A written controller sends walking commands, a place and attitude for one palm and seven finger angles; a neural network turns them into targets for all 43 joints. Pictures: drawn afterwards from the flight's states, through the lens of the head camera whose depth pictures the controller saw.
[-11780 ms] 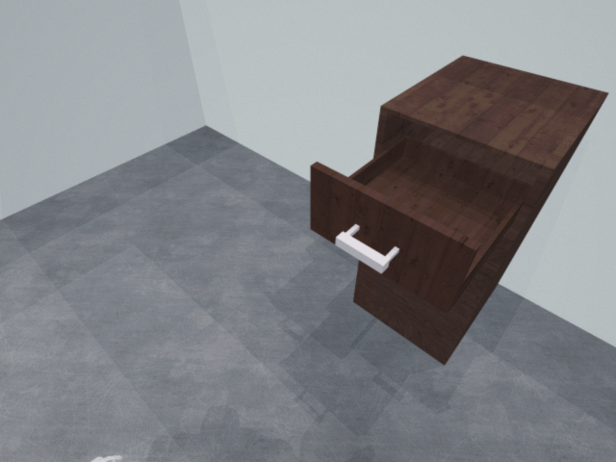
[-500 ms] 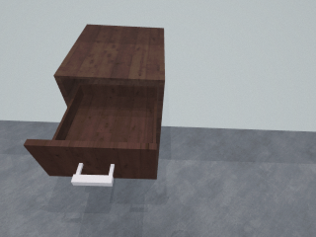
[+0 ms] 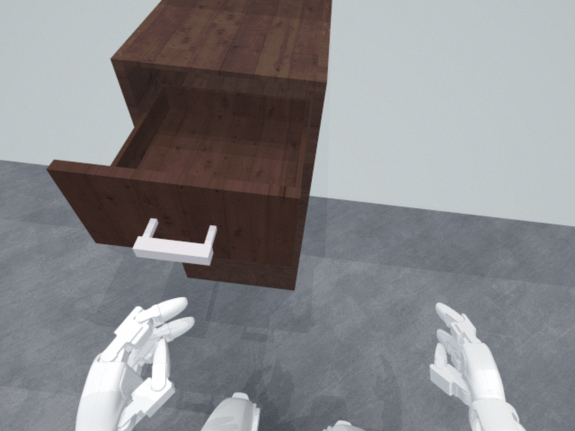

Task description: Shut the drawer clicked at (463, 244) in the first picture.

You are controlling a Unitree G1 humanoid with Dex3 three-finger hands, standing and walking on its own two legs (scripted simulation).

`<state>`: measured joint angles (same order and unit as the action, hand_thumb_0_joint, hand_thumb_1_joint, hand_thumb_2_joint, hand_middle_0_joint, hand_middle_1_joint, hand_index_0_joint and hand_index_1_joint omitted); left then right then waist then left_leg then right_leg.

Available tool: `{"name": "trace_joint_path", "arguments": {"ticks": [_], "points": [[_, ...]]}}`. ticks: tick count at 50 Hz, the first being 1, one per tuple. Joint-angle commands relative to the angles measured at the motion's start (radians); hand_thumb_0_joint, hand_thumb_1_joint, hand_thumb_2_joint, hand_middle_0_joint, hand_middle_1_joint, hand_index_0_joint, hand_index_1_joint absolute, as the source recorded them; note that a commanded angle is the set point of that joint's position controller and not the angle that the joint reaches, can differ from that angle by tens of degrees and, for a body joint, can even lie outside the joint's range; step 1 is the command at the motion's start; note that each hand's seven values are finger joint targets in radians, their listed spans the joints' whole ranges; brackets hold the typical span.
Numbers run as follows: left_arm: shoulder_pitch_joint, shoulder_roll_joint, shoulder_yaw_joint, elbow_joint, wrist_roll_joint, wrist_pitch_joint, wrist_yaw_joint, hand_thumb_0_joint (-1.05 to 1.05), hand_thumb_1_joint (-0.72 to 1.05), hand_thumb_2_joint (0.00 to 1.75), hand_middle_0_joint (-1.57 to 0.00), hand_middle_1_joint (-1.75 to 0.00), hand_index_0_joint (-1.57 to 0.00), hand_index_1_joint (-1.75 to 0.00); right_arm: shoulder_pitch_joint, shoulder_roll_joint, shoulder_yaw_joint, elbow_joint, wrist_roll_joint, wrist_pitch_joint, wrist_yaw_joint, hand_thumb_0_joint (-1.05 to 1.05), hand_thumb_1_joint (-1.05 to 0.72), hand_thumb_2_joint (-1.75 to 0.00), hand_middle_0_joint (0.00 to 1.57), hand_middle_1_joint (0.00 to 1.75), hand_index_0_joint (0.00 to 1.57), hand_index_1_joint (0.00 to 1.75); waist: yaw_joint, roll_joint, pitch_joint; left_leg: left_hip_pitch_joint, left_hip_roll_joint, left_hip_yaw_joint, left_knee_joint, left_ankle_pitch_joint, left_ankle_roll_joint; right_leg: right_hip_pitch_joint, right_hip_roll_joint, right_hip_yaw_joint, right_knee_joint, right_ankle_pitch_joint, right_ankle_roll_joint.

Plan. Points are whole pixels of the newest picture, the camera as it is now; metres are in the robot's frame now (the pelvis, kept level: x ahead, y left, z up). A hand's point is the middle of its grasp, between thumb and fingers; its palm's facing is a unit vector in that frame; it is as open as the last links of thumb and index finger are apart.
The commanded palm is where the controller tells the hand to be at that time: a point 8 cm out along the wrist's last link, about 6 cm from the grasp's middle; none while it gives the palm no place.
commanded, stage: raise the hand and make a fist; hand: left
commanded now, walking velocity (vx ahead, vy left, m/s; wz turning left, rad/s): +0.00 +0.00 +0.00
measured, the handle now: (178, 239) +0.36 +0.21 +0.03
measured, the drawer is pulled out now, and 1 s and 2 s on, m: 0.27 0.27 0.27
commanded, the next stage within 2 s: bring the fist close to the handle in 1.46 s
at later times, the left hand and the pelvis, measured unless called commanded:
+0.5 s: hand (152, 351) +0.19 +0.18 +0.08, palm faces +0.04 -1.00 -0.07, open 3.5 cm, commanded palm +0.15 +0.23 +0.09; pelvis +0.03 -0.01 +0.02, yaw +0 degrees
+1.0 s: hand (142, 351) +0.18 +0.17 +0.12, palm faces +0.01 -1.00 -0.02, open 3.2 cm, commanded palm +0.14 +0.22 +0.13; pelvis +0.02 +0.02 +0.03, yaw +0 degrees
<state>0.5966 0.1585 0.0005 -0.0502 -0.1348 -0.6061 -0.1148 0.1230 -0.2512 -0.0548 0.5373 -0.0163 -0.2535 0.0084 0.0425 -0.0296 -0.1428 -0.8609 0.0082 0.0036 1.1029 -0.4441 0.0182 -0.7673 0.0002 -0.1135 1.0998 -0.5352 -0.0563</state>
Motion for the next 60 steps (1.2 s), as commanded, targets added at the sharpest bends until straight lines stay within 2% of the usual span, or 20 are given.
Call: {"name": "trace_joint_path", "arguments": {"ticks": [1,2,4,6,8,9,11,12,16,18,22,24,28,32,36,37,41,47,55,60], "points": [[-0.136,0.097,0.087,-0.229,-0.043,-0.063,-0.014,0.0,0.9,0.9,-0.66,-0.8,-0.66,-0.8,-0.014,-0.091,-0.005,-0.151,0.026,-0.005,-0.016,0.0,-0.9,-0.9,0.2,0.3,0.2,0.3,-0.073,0.134,-0.053,0.084,0.002,-0.059,-0.144,-0.12,0.012,-0.094,0.007,0.129,-0.215,-0.085,0.013],[-0.135,0.098,0.084,-0.209,-0.066,-0.011,-0.04,0.0,0.9,0.9,-0.68,-0.82,-0.68,-0.82,-0.003,-0.096,0.001,-0.166,0.035,0.004,-0.024,0.0,-0.9,-0.9,0.2,0.3,0.2,0.3,-0.08,0.071,-0.064,0.056,-0.005,-0.043,-0.128,-0.123,0.015,-0.051,0.001,0.161,-0.26,-0.134,0.022],[-0.143,0.12,0.072,-0.236,-0.103,0.099,-0.1,0.0,0.9,0.9,-0.72,-0.86,-0.72,-0.86,0.002,-0.102,0.008,-0.203,0.057,0.015,-0.048,0.0,-0.9,-0.9,0.2,0.3,0.2,0.3,-0.076,0.015,-0.102,0.054,-0.013,-0.015,-0.109,-0.09,0.022,0.04,-0.014,0.233,-0.347,-0.203,0.039],[-0.139,0.158,0.105,-0.241,-0.127,0.194,-0.139,0.0,0.9,0.9,-0.76,-0.91,-0.76,-0.91,0.013,-0.099,0.013,-0.212,0.069,0.022,-0.07,0.0,-0.9,-0.9,0.2,0.3,0.2,0.3,-0.069,-0.007,-0.13,0.066,-0.013,-0.008,-0.096,-0.047,0.027,0.108,-0.025,0.273,-0.395,-0.197,0.054],[-0.126,0.198,0.167,-0.298,-0.142,0.243,-0.141,0.0,0.9,0.9,-0.8,-0.95,-0.8,-0.95,0.021,-0.087,0.016,-0.215,0.068,0.026,-0.084,0.0,-0.9,-0.9,0.2,0.3,0.2,0.3,-0.047,-0.006,-0.166,0.083,-0.01,-0.015,-0.106,0.015,0.025,0.172,-0.038,0.268,-0.39,-0.1,0.062],[-0.133,0.188,0.174,-0.315,-0.148,0.251,-0.132,0.0,0.9,0.9,-0.82,-0.97,-0.82,-0.97,0.017,-0.08,0.021,-0.211,0.065,0.026,-0.088,0.0,-0.9,-0.9,0.2,0.3,0.2,0.3,-0.047,-0.011,-0.155,0.088,-0.009,-0.021,-0.112,0.042,0.024,0.184,-0.042,0.261,-0.385,-0.036,0.069],[-0.096,0.214,0.259,-0.254,-0.155,0.256,-0.096,0.0,0.9,0.9,-0.86,-1.01,-0.86,-1.01,0.002,-0.065,0.02,-0.176,0.058,0.033,-0.097,0.0,-0.9,-0.9,0.2,0.3,0.2,0.3,-0.032,-0.057,-0.106,0.068,-0.004,-0.033,-0.116,0.068,0.016,0.204,-0.046,0.257,-0.379,0.054,0.082],[-0.094,0.184,0.25,-0.256,-0.161,0.243,-0.087,0.0,0.9,0.9,-0.88,-1.04,-0.88,-1.04,0.008,-0.058,0.023,-0.169,0.056,0.032,-0.094,0.0,-0.9,-0.9,0.2,0.3,0.2,0.3,-0.035,-0.061,-0.089,0.065,-0.003,-0.038,-0.123,0.09,0.013,0.214,-0.054,0.259,-0.372,0.124,0.089],[0.04,0.198,0.318,-0.211,-0.156,0.197,-0.079,0.0,0.9,0.9,-0.96,-1.12,-0.96,-1.12,0.002,-0.053,0.001,-0.134,0.053,0.032,-0.083,0.0,-0.9,-0.9,0.2,0.3,0.2,0.3,-0.002,-0.027,-0.107,0.107,-0.008,-0.034,-0.152,0.184,0.006,0.274,-0.06,0.231,-0.326,0.372,0.105],[0.071,0.178,0.278,-0.249,-0.149,0.171,-0.108,0.0,0.9,0.9,-1.0,-1.17,-1.0,-1.17,0.02,-0.053,-0.005,-0.134,0.056,0.021,-0.075,0.0,-0.9,-0.9,0.2,0.3,0.2,0.3,-0.014,0.019,-0.141,0.15,-0.009,-0.03,-0.164,0.233,0.01,0.291,-0.065,0.224,-0.31,0.496,0.118],[0.114,0.135,0.213,-0.294,-0.173,0.128,-0.171,0.0,0.9,0.9,-1.08,-1.25,-1.08,-1.25,0.029,-0.064,-0.016,-0.132,0.064,-0.015,-0.07,0.0,-0.9,-0.9,0.2,0.3,0.2,0.3,-0.036,0.001,-0.138,0.209,-0.012,-0.033,-0.18,0.268,0.018,0.277,-0.058,0.196,-0.319,0.561,0.124],[0.145,0.135,0.212,-0.32,-0.191,0.109,-0.186,0.0,0.9,0.9,-1.12,-1.3,-1.12,-1.3,0.035,-0.07,-0.022,-0.13,0.066,-0.033,-0.069,0.0,-0.9,-0.9,0.2,0.3,0.2,0.3,-0.037,-0.002,-0.146,0.236,-0.012,-0.036,-0.189,0.281,0.019,0.269,-0.049,0.178,-0.32,0.553,0.113],[0.156,0.144,0.223,-0.35,-0.18,0.087,-0.154,0.0,0.9,0.9,-1.2,-1.38,-1.2,-1.38,0.031,-0.073,-0.03,-0.13,0.062,-0.041,-0.068,0.0,-0.9,-0.9,0.2,0.3,0.2,0.3,-0.031,0.018,-0.123,0.265,-0.011,-0.032,-0.217,0.274,0.02,0.215,-0.019,0.117,-0.308,0.418,0.069],[0.163,0.091,0.147,-0.404,-0.15,0.1,-0.114,0.0,0.9,0.9,-1.28,-1.47,-1.28,-1.47,0.019,-0.074,-0.021,-0.16,0.059,-0.033,-0.058,0.0,-0.9,-0.9,0.2,0.3,0.2,0.3,-0.034,0.066,-0.104,0.307,-0.005,-0.034,-0.244,0.265,0.025,0.163,0.004,0.058,-0.29,0.325,0.044],[0.134,0.113,0.111,-0.458,-0.114,0.155,-0.094,0.0,0.9,0.9,-1.36,-1.56,-1.36,-1.56,0.014,-0.083,-0.007,-0.189,0.06,-0.017,-0.052,0.0,-0.9,-0.9,0.2,0.3,0.2,0.3,-0.046,0.075,-0.092,0.311,0.005,-0.05,-0.264,0.208,0.028,0.145,0.01,0.049,-0.3,0.248,0.04],[0.136,0.092,0.082,-0.477,-0.112,0.168,-0.092,0.0,0.9,0.9,-1.38,-1.58,-1.38,-1.58,0.018,-0.078,-0.003,-0.201,0.062,-0.012,-0.052,0.0,-0.9,-0.9,0.2,0.3,0.2,0.3,-0.049,0.081,-0.086,0.318,0.003,-0.051,-0.27,0.191,0.027,0.141,0.012,0.047,-0.305,0.233,0.04],[0.141,0.119,0.094,-0.511,-0.087,0.23,-0.065,0.0,0.9,0.9,-1.4,-1.6,-1.4,-1.6,0.003,-0.076,0.01,-0.228,0.064,0.013,-0.051,0.0,-0.9,-0.9,0.2,0.3,0.2,0.3,-0.034,0.082,-0.064,0.321,0.013,-0.066,-0.302,0.149,0.024,0.146,0.018,0.031,-0.309,0.182,0.035],[0.175,0.085,0.058,-0.587,-0.084,0.29,-0.026,0.0,0.9,0.9,-1.4,-1.6,-1.4,-1.6,0.011,-0.066,0.031,-0.262,0.067,0.032,-0.044,0.0,-0.9,-0.9,0.2,0.3,0.2,0.3,-0.026,0.098,-0.038,0.339,0.02,-0.082,-0.339,0.114,0.014,0.149,0.023,0.011,-0.314,0.148,0.03],[0.204,0.069,0.015,-0.647,-0.067,0.313,-0.007,0.0,0.9,0.9,-1.4,-1.6,-1.4,-1.6,0.028,-0.071,0.034,-0.277,0.068,0.022,-0.038,0.0,-0.9,-0.9,0.2,0.3,0.2,0.3,-0.033,0.073,-0.034,0.345,0.021,-0.083,-0.344,0.12,0.013,0.158,0.022,0.008,-0.316,0.147,0.032],[0.246,0.088,0.045,-0.631,-0.067,0.306,0.004,0.0,0.9,0.9,-1.4,-1.6,-1.4,-1.6,0.027,-0.07,0.024,-0.272,0.067,0.024,-0.035,0.0,-0.9,-0.9,0.2,0.3,0.2,0.3,-0.025,0.054,-0.027,0.316,0.016,-0.07,-0.335,0.118,0.011,0.163,0.021,0.012,-0.316,0.143,0.033]]}}
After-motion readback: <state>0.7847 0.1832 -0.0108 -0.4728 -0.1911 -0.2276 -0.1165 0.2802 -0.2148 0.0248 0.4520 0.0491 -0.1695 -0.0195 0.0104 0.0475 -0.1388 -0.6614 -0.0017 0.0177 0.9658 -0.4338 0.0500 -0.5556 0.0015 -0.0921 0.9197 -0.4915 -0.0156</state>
